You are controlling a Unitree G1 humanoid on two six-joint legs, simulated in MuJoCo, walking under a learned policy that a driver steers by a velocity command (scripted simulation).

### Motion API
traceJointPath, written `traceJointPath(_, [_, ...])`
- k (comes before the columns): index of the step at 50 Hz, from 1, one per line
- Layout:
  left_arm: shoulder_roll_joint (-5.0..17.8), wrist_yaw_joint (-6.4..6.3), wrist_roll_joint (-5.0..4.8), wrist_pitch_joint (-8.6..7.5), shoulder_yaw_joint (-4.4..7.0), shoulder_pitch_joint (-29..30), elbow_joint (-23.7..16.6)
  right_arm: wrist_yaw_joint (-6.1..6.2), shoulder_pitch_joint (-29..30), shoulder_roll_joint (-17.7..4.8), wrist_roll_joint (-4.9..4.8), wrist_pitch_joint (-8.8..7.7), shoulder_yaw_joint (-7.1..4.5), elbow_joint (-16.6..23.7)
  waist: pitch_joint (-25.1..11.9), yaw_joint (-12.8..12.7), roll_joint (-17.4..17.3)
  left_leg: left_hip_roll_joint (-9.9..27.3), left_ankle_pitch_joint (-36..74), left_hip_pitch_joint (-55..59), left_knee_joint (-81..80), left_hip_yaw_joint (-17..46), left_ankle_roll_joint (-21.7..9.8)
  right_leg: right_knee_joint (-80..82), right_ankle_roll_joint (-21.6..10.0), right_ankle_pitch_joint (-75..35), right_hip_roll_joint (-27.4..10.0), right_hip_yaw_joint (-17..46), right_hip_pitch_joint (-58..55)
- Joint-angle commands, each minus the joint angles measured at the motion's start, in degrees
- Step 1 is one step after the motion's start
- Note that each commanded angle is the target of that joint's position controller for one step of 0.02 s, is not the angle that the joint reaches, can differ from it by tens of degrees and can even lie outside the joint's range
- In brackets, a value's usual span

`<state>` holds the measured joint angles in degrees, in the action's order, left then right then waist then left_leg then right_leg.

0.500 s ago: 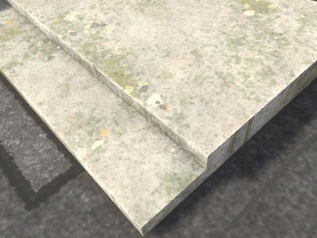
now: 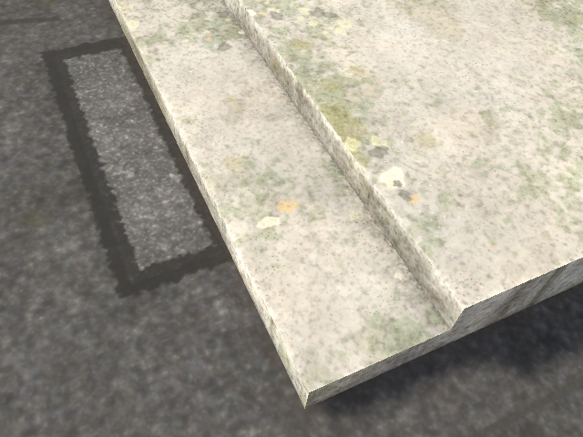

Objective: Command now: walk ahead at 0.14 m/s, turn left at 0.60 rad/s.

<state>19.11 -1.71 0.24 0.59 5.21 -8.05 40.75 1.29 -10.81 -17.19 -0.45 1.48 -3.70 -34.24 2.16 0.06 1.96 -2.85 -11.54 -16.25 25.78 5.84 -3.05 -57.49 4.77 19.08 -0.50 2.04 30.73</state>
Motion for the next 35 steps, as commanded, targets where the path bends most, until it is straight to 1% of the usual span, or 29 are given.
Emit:
traceJointPath(1, [3.9,0.7,-0.54,-1.63,0.7,3.4,-5.0,0.38,-0.4,-10.1,-0.4,-1.14,-2.84,3.3,-5.5,1.7,-12.1,12.5,-14.4,7.5,-11.1,18.2,-10.3,9.3,-0.5,-1.4,0.3,1.4,2.6])
traceJointPath(2, [4.1,1.03,-0.73,-2.14,0.72,4.1,-5.3,0.31,-0.5,-10.5,-0.34,-1.29,-2.93,3.1,-4.5,1.9,-12.5,12.7,-16.6,6.9,-11.5,19.8,-10.5,12.2,-0.9,-0.6,0.6,1.7,1.7])
traceJointPath(4, [4.3,1.64,-0.87,-3.33,0.76,4.5,-5.6,0.02,-1.0,-11.1,-0.42,-1.62,-3.07,2.7,-3.8,2.3,-12.0,12.4,-18.3,5.8,-11.2,21.6,-10.6,17.2,-1.8,1.3,1.3,1.9,-1.2])
traceJointPath(6, [4.2,2.12,-1.22,-4.41,0.82,3.8,-5.5,-0.38,-1.0,-11.2,-0.64,-1.76,-2.99,2.4,-3.4,1.9,-11.8,11.7,-19.8,3.4,-10.6,23.3,-10.5,21.3,-2.8,2.9,2.1,1.5,-5.9])
traceJointPath(7, [4.2,2.29,-1.56,-4.86,0.92,2.8,-5.3,-0.51,-0.8,-10.9,-0.69,-1.66,-2.86,2.4,-3.2,1.2,-11.6,11.2,-20.5,1.8,-10.3,24.4,-10.3,23.7,-3.2,2.4,2.4,1.3,-9.0])
traceJointPath(8, [3.9,2.35,-1.82,-5.26,0.99,1.1,-4.8,-0.55,-0.1,-10.4,-0.78,-1.48,-2.61,2.5,-3.0,-0.2,-11.1,10.1,-21.2,-0.2,-9.5,24.8,-9.6,27.6,-3.9,0.0,2.5,1.0,-13.1])
traceJointPath(9, [3.6,2.34,-1.85,-5.64,1.12,-1.6,-3.9,-0.48,1.2,-9.7,-0.89,-1.25,-2.34,2.8,-2.8,-2.1,-10.1,8.3,-22.2,-3.0,-7.8,24.2,-8.4,33.2,-4.7,-4.8,2.3,0.4,-18.7])
traceJointPath(10, [4.4,2.06,-1.63,-5.85,1.57,-4.9,-2.9,-0.38,1.6,-7.9,-0.79,-1.31,-1.81,3.1,-3.7,-3.8,-8.2,5.8,-22.8,-8.0,-3.7,22.2,-6.3,35.7,-5.7,-6.5,0.1,1.3,-26.5])
traceJointPath(11, [6.9,1.52,-0.75,-5.89,2.14,-11.1,-2.0,-0.4,1.8,-3.9,-0.62,-1.55,-0.62,3.6,-6.7,-5.8,-1.6,1.5,-25.7,-16.2,9.9,15.9,-2.6,37.9,-8.5,0.0,-9.1,10.1,-36.4])
traceJointPath(12, [11.7,1.67,1.13,-5.8,2.8,-14.8,-1.3,-0.48,1.7,-2.3,-1.35,-2.19,-0.23,5.9,-5.5,-5.1,9.4,-4.9,-24.6,-29.0,24.4,5.8,-0.3,44.9,-14.8,17.5,-20.3,30.0,-38.9])
traceJointPath(13, [11.3,1.87,1.18,-6.18,2.93,-11.8,-1.4,-0.48,3.0,-6.6,-1.33,-2.82,-1.2,6.8,0.1,-3.5,9.7,1.4,-20.1,-34.0,32.5,5.3,0.7,47.2,-18.2,25.0,-24.4,35.8,-32.8])
traceJointPath(14, [7.5,1.39,0.09,-6.19,1.85,-8.7,-2.3,-0.71,2.2,-8.8,-1.06,-2.82,-1.95,5.6,2.9,-2.6,8.3,3.0,-15.6,-35.4,35.8,4.4,1.6,47.7,-17.0,24.0,-21.5,30.6,-31.5])
traceJointPath(15, [5.7,0.95,-0.31,-6.02,1.17,-7.3,-2.7,-0.85,0.7,-8.6,-0.67,-2.68,-2.21,4.2,3.0,-2.0,7.0,3.5,-12.1,-35.1,37.6,3.5,2.5,47.6,-14.9,18.8,-18.5,24.8,-31.5])
traceJointPath(16, [5.1,0.63,-0.3,-5.78,0.84,-6.9,-2.8,-1.08,0.5,-8.1,-0.45,-2.82,-2.26,3.9,2.7,-2.0,6.2,4.2,-8.7,-34.9,38.7,2.9,3.2,47.7,-13.4,12.8,-16.8,20.0,-31.4])
traceJointPath(17, [4.8,0.4,-0.04,-5.86,0.55,-7.5,-2.5,-1.48,1.2,-6.9,-0.52,-3.01,-2.05,3.9,2.9,-2.5,5.7,4.9,-5.1,-34.3,40.0,2.3,3.7,48.2,-12.9,5.9,-15.6,15.4,-30.4])
traceJointPath(19, [4.7,0.36,0.59,-6.24,0.34,-9.0,-1.8,-1.87,2.3,-4.7,-0.66,-3.32,-1.49,4.1,2.2,-3.2,4.7,5.4,0.0,-33.2,40.7,0.5,4.5,48.8,-12.9,-3.0,-14.2,8.3,-29.1])
traceJointPath(22, [5.3,0.51,0.68,-6.08,0.35,-10.8,-0.4,-2.3,4.6,-3.5,-0.79,-3.27,-1.02,4.9,2.7,-4.2,4.1,6.3,4.4,-32.8,35.2,-0.9,5.7,49.4,-13.6,-9.9,-13.9,2.3,-29.1])
traceJointPath(25, [6.7,0.59,0.17,-5.56,0.55,-11.1,0.7,-3.39,8.5,-2.1,-0.8,-3.48,-0.31,5.9,3.9,-5.2,3.9,7.0,9.1,-28.9,24.8,-3.8,5.4,49.3,-13.0,-14.6,-13.6,-3.4,-28.6])
traceJointPath(26, [7.2,0.53,-0.17,-5.43,0.65,-11.8,1.3,-3.86,10.1,-1.5,-0.84,-3.55,-0.01,6.3,4.4,-5.8,3.7,7.0,9.7,-27.5,21.5,-5.0,4.9,49.6,-12.8,-15.0,-14.0,-4.6,-28.8])
traceJointPath(28, [8.3,0.64,-0.92,-5.19,0.9,-12.8,2.3,-4.7,11.8,-1.3,-1.13,-3.62,0.17,6.9,5.4,-5.8,3.5,6.9,8.6,-24.7,16.6,-6.8,3.3,49.5,-12.3,-16.5,-15.0,-6.5,-30.0])
traceJointPath(29, [8.8,0.76,-1.3,-5.02,1.07,-12.9,2.7,-5.03,12.2,-1.6,-1.23,-3.63,0.09,7.2,5.5,-5.5,3.5,6.5,7.3,-23.2,14.5,-7.7,2.3,48.9,-12.0,-19.3,-15.6,-7.5,-31.0])
traceJointPath(30, [9.4,0.84,-1.59,-4.81,1.25,-12.8,3.0,-5.24,12.0,-2.3,-1.16,-3.62,-0.2,7.3,5.0,-4.6,3.7,5.4,5.3,-20.6,12.7,-8.9,1.0,47.0,-11.5,-26.7,-15.9,-8.7,-32.1])
traceJointPath(31, [10.4,0.81,-1.75,-4.63,1.52,-12.7,3.2,-5.29,10.7,-3.4,-0.88,-3.54,-0.77,7.3,3.1,-3.1,4.6,3.5,2.8,-16.5,11.7,-10.5,-0.5,43.2,-10.9,-39.2,-16.0,-10.2,-33.3])
traceJointPath(32, [11.5,0.71,-2.09,-4.29,1.84,-12.7,3.3,-5.17,6.8,-5.3,-0.59,-3.24,-1.71,6.5,-0.2,-0.4,5.5,1.0,0.1,-10.2,11.0,-12.1,-2.2,36.1,-10.3,-52.3,-15.8,-11.7,-34.1])
traceJointPath(33, [11.5,0.55,-2.36,-3.95,1.74,-12.0,3.1,-4.81,-2.4,-7.8,-0.73,-2.89,-3.31,4.0,-5.6,5.0,4.7,-1.7,2.7,2.4,7.6,-13.1,-4.4,24.5,-9.0,-59.4,-14.6,-13.7,-31.4])
traceJointPath(34, [9.9,0.35,-1.92,-4.3,1.0,-13.0,2.4,-3.75,-12.5,-11.2,-1.13,-2.21,-5.21,1.4,-10.7,9.7,2.0,-1.2,4.6,19.6,6.7,-8.9,-6.5,9.7,-7.0,-51.9,-12.7,-14.0,-20.2])
traceJointPath(35, [1.2,1.05,1.23,-5.22,-1.81,-17.6,-1.4,-2.67,-13.8,-18.4,-1.78,-2.22,-6.21,0.9,-16.4,4.3,-16.1,15.2,-2.4,40.9,5.1,20.9,-15.2,-13.0,-3.4,3.9,-4.0,-12.2,6.1])
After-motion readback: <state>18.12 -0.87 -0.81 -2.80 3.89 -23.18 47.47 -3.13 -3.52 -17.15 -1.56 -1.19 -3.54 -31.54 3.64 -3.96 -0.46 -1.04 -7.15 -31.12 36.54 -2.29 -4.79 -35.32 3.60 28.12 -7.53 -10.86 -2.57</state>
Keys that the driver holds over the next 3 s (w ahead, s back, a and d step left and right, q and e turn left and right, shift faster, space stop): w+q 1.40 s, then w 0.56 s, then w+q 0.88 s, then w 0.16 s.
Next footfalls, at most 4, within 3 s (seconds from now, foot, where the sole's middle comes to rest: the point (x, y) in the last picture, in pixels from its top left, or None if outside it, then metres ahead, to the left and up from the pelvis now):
0.22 right None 0.09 -0.14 -0.78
0.68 left None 0.31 0.23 -0.78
1.18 right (189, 348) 0.66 0.22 -0.78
1.68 left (21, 359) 0.62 0.61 -0.78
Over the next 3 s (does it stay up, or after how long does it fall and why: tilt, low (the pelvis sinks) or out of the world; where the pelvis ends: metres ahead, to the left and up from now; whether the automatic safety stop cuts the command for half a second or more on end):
stays up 0.88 1.05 0.00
